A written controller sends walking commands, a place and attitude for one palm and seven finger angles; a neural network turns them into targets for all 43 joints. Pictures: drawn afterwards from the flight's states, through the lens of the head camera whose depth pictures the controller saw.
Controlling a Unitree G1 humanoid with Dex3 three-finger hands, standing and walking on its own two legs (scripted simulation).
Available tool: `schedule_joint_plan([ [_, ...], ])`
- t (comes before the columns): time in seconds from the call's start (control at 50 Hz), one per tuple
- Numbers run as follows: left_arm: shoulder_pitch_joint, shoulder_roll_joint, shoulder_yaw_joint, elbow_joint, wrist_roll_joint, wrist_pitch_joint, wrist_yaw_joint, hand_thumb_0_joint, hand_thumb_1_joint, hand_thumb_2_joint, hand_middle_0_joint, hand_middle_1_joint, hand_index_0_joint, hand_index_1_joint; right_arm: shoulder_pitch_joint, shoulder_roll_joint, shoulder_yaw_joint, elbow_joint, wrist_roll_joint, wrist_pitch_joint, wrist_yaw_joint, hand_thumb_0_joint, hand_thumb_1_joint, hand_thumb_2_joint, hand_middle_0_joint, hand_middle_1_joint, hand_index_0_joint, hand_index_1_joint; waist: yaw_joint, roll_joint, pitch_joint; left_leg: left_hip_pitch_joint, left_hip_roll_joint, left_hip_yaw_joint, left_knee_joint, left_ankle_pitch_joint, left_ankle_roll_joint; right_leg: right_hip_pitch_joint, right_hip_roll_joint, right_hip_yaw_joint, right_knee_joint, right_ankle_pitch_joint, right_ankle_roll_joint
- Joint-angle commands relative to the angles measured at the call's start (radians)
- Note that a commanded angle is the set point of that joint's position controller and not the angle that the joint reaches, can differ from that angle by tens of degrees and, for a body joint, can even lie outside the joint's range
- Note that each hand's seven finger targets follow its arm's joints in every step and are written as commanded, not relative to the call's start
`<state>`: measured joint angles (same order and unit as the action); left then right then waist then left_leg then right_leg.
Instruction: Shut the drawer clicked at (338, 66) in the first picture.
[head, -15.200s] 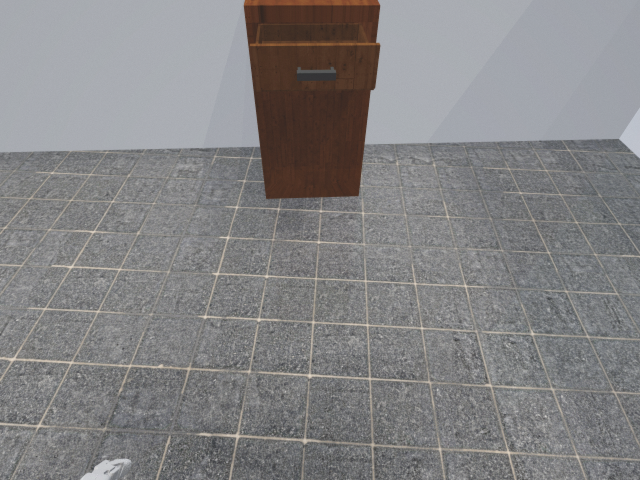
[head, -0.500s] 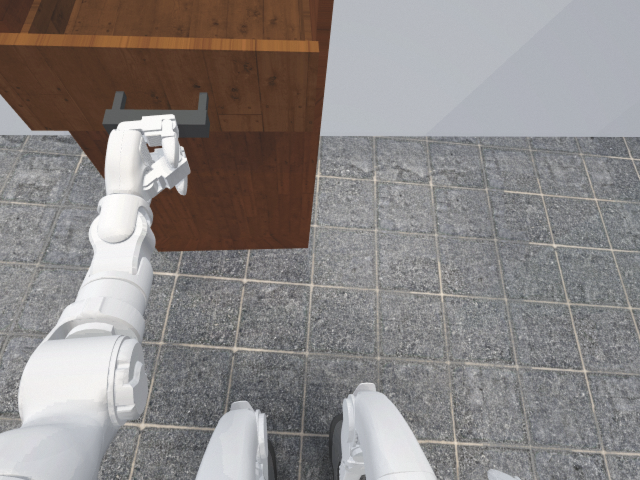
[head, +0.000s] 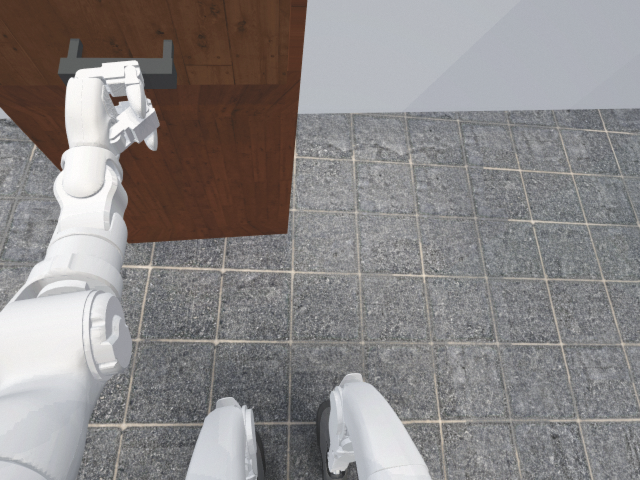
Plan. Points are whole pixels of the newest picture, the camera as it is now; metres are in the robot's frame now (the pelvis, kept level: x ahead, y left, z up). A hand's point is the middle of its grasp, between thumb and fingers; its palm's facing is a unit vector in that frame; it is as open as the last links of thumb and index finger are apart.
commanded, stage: push the drawer shut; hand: left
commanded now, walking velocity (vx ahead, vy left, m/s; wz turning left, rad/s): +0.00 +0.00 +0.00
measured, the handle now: (121, 60) +0.62 +0.17 +0.05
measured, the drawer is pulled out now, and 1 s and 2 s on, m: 0.03 0.00 0.00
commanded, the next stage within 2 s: pull the fist back off the drawer in 0.74 s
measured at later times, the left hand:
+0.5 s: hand (152, 90) +0.57 +0.14 +0.06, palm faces +0.02 -1.00 -0.05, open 3.4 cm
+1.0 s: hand (148, 87) +0.57 +0.14 +0.06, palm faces +0.01 -1.00 -0.06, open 3.3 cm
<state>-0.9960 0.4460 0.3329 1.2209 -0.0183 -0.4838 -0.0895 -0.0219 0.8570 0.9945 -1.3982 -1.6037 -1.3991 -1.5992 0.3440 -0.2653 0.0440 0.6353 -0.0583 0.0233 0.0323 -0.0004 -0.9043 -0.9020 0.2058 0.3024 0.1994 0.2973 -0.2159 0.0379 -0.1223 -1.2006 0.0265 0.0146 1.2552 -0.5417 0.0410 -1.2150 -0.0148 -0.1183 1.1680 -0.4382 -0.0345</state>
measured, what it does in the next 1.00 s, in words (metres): stands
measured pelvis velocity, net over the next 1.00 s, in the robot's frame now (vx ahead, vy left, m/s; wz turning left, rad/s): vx -0.03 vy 0.00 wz -0.01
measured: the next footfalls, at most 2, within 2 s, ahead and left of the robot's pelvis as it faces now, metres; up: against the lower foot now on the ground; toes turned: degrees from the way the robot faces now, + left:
none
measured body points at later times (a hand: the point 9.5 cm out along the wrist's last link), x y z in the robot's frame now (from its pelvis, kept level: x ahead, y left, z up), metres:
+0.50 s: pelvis +0.00 +0.00 -0.01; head +0.18 +0.02 +0.41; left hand +0.56 +0.19 +0.06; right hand -0.03 -0.26 -0.11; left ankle +0.02 +0.09 -0.62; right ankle +0.05 -0.11 -0.62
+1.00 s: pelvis -0.03 +0.00 -0.02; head +0.17 +0.03 +0.39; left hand +0.57 +0.20 +0.06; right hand -0.07 -0.26 -0.11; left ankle +0.02 +0.09 -0.63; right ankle +0.05 -0.11 -0.62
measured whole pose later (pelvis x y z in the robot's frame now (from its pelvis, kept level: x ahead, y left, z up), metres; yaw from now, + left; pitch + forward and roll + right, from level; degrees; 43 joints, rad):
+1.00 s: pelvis -0.03 +0.00 -0.02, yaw -1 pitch +31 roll -5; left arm -1.28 0.64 0.32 1.39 0.04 -0.38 -0.08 0.06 0.77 1.05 -1.40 -1.60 -1.40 -1.60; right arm 0.40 -0.28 0.09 0.67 -0.07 -0.03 0.02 0.00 -0.90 -0.90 0.21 0.30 0.20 0.30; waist -0.31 0.05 -0.11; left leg -1.36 0.03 -0.02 1.32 -0.50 0.04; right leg -1.35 -0.01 -0.15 1.19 -0.39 -0.04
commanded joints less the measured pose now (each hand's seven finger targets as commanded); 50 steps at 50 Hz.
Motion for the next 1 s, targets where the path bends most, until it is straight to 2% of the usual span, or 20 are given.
schedule_joint_plan([
  [0.0,-0.577,0.202,0.019,-0.26,-0.016,-0.067,-0.003,0.0,0.9,0.9,-1.4,-1.6,-1.4,-1.6,0.213,-0.183,-0.063,-0.027,0.001,0.007,-0.012,0.0,-0.9,-0.9,0.2,0.3,0.2,0.3,-0.059,0.161,-0.585,0.414,-0.004,-0.117,-0.142,0.398,-0.016,0.272,0.043,0.091,-0.124,0.229,0.011],
  [0.08,-0.576,0.186,0.013,-0.242,-0.018,-0.055,-0.003,0.0,0.9,0.9,-1.4,-1.6,-1.4,-1.6,0.223,-0.181,-0.066,-0.027,-0.001,0.016,-0.009,0.0,-0.9,-0.9,0.2,0.3,0.2,0.3,-0.067,0.166,-0.579,0.423,-0.004,-0.114,-0.137,0.409,-0.014,0.263,0.046,0.089,-0.128,0.24,0.012],
  [0.14,-0.611,0.24,0.043,-0.238,-0.01,-0.051,0.002,0.0,0.9,0.9,-1.4,-1.6,-1.4,-1.6,0.229,-0.185,-0.062,-0.021,-0.001,0.022,-0.01,0.0,-0.9,-0.9,0.2,0.3,0.2,0.3,-0.074,0.136,-0.56,0.374,-0.003,-0.109,-0.136,0.379,-0.01,0.294,0.048,0.096,-0.136,0.232,0.014],
  [0.2,-0.657,0.196,0.0,-0.233,-0.001,-0.053,0.003,0.0,0.9,0.9,-1.4,-1.6,-1.4,-1.6,0.232,-0.182,-0.061,-0.014,-0.004,0.022,-0.008,0.0,-0.9,-0.9,0.2,0.3,0.2,0.3,-0.09,0.182,-0.547,0.402,-0.003,-0.119,-0.135,0.375,-0.013,0.237,0.049,0.089,-0.135,0.209,0.013],
  [0.32,-0.726,0.239,0.016,-0.212,0.011,-0.055,0.015,0.0,0.9,0.9,-1.4,-1.6,-1.4,-1.6,0.248,-0.189,-0.057,-0.003,-0.011,0.02,-0.006,0.0,-0.9,-0.9,0.2,0.3,0.2,0.3,-0.114,0.196,-0.556,0.386,-0.002,-0.123,-0.121,0.367,-0.01,0.222,0.051,0.092,-0.135,0.198,0.012],
  [0.36,-0.743,0.284,0.042,-0.21,0.017,-0.053,0.017,0.0,0.9,0.9,-1.4,-1.6,-1.4,-1.6,0.254,-0.191,-0.054,-0.003,-0.013,0.019,-0.006,0.0,-0.9,-0.9,0.2,0.3,0.2,0.3,-0.111,0.196,-0.568,0.363,-0.003,-0.118,-0.115,0.357,-0.008,0.245,0.052,0.098,-0.135,0.196,0.012],
  [0.4,-0.765,0.268,0.017,-0.192,0.025,-0.049,0.013,0.0,0.9,0.9,-1.4,-1.6,-1.4,-1.6,0.255,-0.19,-0.051,-0.003,-0.013,0.019,-0.005,0.0,-0.9,-0.9,0.2,0.3,0.2,0.3,-0.121,0.217,-0.574,0.371,-0.003,-0.125,-0.114,0.35,-0.009,0.22,0.053,0.094,-0.132,0.182,0.01],
  [0.46,-0.808,0.299,0.026,-0.184,0.032,-0.038,0.015,0.0,0.9,0.9,-1.4,-1.6,-1.4,-1.6,0.262,-0.196,-0.047,0.001,-0.014,0.015,-0.007,0.0,-0.9,-0.9,0.2,0.3,0.2,0.3,-0.135,0.211,-0.553,0.343,0.0,-0.13,-0.115,0.307,-0.006,0.206,0.055,0.094,-0.134,0.147,0.011],
  [0.52,-0.857,0.323,0.027,-0.202,0.041,-0.039,0.016,0.0,0.9,0.9,-1.4,-1.6,-1.4,-1.6,0.27,-0.201,-0.044,0.001,-0.018,0.01,-0.006,0.0,-0.9,-0.9,0.2,0.3,0.2,0.3,-0.138,0.268,-0.6,0.377,0.001,-0.14,-0.111,0.322,-0.01,0.18,0.054,0.09,-0.125,0.147,0.008],
  [0.56,-0.878,0.313,0.021,-0.205,0.04,-0.036,0.02,0.0,0.9,0.9,-1.4,-1.6,-1.4,-1.6,0.276,-0.201,-0.044,0.005,-0.019,0.007,-0.005,0.0,-0.9,-0.9,0.2,0.3,0.2,0.3,-0.149,0.273,-0.601,0.387,0.003,-0.143,-0.106,0.331,-0.01,0.169,0.056,0.089,-0.127,0.153,0.01],
  [0.58,-0.881,0.307,0.018,-0.187,0.037,-0.032,0.02,0.0,0.9,0.9,-1.4,-1.6,-1.4,-1.6,0.283,-0.202,-0.044,0.008,-0.019,0.006,-0.005,0.0,-0.9,-0.9,0.2,0.3,0.2,0.3,-0.159,0.248,-0.593,0.381,0.003,-0.146,-0.105,0.323,-0.008,0.162,0.058,0.087,-0.127,0.149,0.01],
  [0.6,-0.89,0.341,0.036,-0.174,0.041,-0.028,0.022,0.0,0.9,0.9,-1.4,-1.6,-1.4,-1.6,0.284,-0.207,-0.041,0.012,-0.018,0.005,-0.008,0.0,-0.9,-0.9,0.2,0.3,0.2,0.3,-0.159,0.238,-0.576,0.355,0.005,-0.145,-0.106,0.299,-0.007,0.163,0.057,0.088,-0.13,0.132,0.012],
  [0.64,-0.924,0.347,0.026,-0.187,0.042,-0.023,0.025,0.0,0.9,0.9,-1.4,-1.6,-1.4,-1.6,0.287,-0.207,-0.037,0.012,-0.016,-0.002,-0.012,0.0,-0.9,-0.9,0.2,0.3,0.2,0.3,-0.167,0.24,-0.581,0.326,0.002,-0.142,-0.107,0.263,-0.003,0.173,0.058,0.095,-0.133,0.11,0.013],
  [0.66,-0.936,0.323,0.001,-0.19,0.044,-0.021,0.025,0.0,0.9,0.9,-1.4,-1.6,-1.4,-1.6,0.283,-0.205,-0.038,0.014,-0.015,-0.008,-0.012,0.0,-0.9,-0.9,0.2,0.3,0.2,0.3,-0.176,0.265,-0.584,0.334,0.0,-0.141,-0.109,0.251,-0.003,0.158,0.056,0.096,-0.138,0.101,0.014],
  [0.7,-0.944,0.34,0.006,-0.173,0.044,-0.016,0.024,0.0,0.9,0.9,-1.4,-1.6,-1.4,-1.6,0.285,-0.211,-0.033,0.02,-0.015,-0.014,-0.015,0.0,-0.9,-0.9,0.2,0.3,0.2,0.3,-0.177,0.283,-0.567,0.344,0.004,-0.148,-0.115,0.23,-0.007,0.123,0.057,0.088,-0.134,0.081,0.01],
  [0.76,-0.952,0.342,-0.003,-0.142,0.038,0.002,0.028,0.0,0.9,0.9,-1.4,-1.6,-1.4,-1.6,0.278,-0.212,-0.024,0.022,-0.009,-0.032,-0.022,0.0,-0.9,-0.9,0.2,0.3,0.2,0.3,-0.189,0.255,-0.526,0.272,0.002,-0.138,-0.121,0.147,0.002,0.133,0.056,0.103,-0.148,0.028,0.015],
  [0.82,-0.967,0.367,0.0,-0.141,0.04,0.008,0.025,0.0,0.9,0.9,-1.4,-1.6,-1.4,-1.6,0.274,-0.219,-0.019,0.023,-0.006,-0.051,-0.031,0.0,-0.9,-0.9,0.2,0.3,0.2,0.3,-0.192,0.28,-0.539,0.275,0.006,-0.145,-0.127,0.113,0.001,0.102,0.054,0.098,-0.139,0.007,0.014],
  [0.88,-0.961,0.334,-0.016,-0.13,0.04,0.014,0.024,0.0,0.9,0.9,-1.4,-1.6,-1.4,-1.6,0.283,-0.219,-0.021,0.025,-0.009,-0.064,-0.029,0.0,-0.9,-0.9,0.2,0.3,0.2,0.3,-0.192,0.297,-0.541,0.308,0.007,-0.162,-0.135,0.122,-0.004,0.075,0.054,0.085,-0.13,0.014,0.01],
  [0.94,-0.966,0.351,-0.006,-0.129,0.046,0.023,0.03,0.0,0.9,0.9,-1.4,-1.6,-1.4,-1.6,0.284,-0.226,-0.02,0.022,-0.011,-0.064,-0.029,0.0,-0.9,-0.9,0.2,0.3,0.2,0.3,-0.191,0.274,-0.535,0.291,0.008,-0.17,-0.133,0.103,-0.004,0.067,0.051,0.082,-0.125,0.006,0.012],
  [0.98,-0.968,0.311,-0.03,-0.123,0.05,0.028,0.032,0.0,0.9,0.9,-1.4,-1.6,-1.4,-1.6,0.288,-0.224,-0.023,0.022,-0.012,-0.066,-0.025,0.0,-0.9,-0.9,0.2,0.3,0.2,0.3,-0.195,0.291,-0.532,0.318,0.009,-0.184,-0.139,0.094,-0.006,0.031,0.049,0.075,-0.117,0.005,0.009],
])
